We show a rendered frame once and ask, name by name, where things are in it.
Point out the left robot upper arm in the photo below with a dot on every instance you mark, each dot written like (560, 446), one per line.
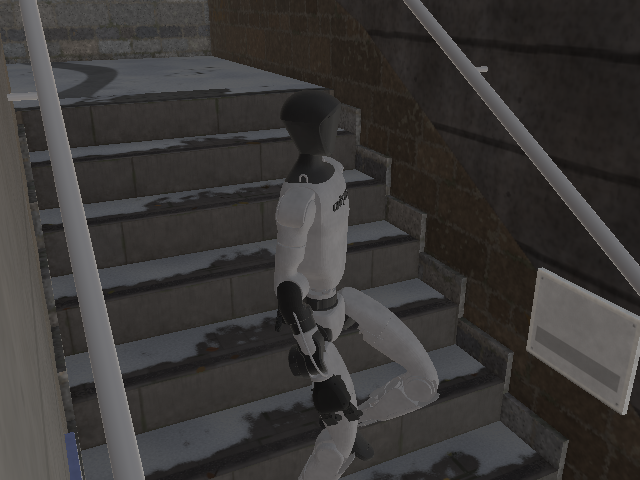
(331, 160)

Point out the right robot upper arm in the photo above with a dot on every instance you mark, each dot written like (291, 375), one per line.
(295, 213)

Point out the robot torso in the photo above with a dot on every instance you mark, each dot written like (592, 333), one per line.
(325, 252)

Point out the left robot hand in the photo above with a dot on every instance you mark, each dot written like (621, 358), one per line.
(279, 321)

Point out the right robot hand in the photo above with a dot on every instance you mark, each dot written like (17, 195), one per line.
(331, 396)

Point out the robot right thigh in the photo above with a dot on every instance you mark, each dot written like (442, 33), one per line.
(342, 434)

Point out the right robot forearm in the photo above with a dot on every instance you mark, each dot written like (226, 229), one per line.
(290, 300)

